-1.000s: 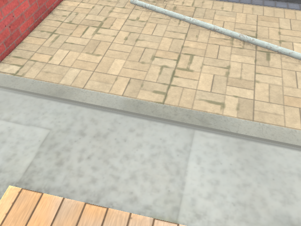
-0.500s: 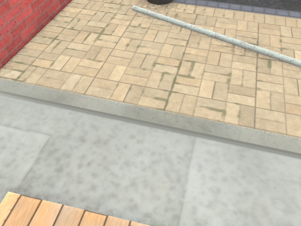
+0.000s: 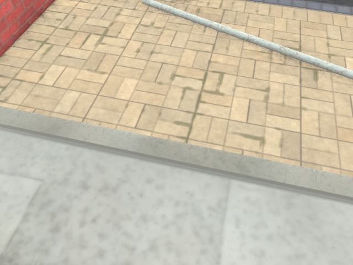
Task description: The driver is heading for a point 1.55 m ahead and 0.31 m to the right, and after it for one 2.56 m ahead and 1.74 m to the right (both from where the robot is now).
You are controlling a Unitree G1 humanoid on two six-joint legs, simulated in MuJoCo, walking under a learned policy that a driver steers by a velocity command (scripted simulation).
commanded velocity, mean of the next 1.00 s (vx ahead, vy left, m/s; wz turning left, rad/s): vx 0.15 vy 0.00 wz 0.00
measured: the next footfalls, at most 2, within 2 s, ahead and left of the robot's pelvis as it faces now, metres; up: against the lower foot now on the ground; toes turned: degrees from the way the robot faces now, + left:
right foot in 0.12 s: +0.27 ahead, -0.08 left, +0.06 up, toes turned -5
left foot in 0.60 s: +0.27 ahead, +0.10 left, +0.06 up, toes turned +3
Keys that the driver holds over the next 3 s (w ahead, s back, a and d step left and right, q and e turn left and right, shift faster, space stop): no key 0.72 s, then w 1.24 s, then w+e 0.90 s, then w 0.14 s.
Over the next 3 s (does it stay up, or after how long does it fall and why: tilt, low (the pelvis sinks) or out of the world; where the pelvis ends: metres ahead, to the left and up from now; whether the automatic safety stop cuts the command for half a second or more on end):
stays up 1.33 -0.21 -0.17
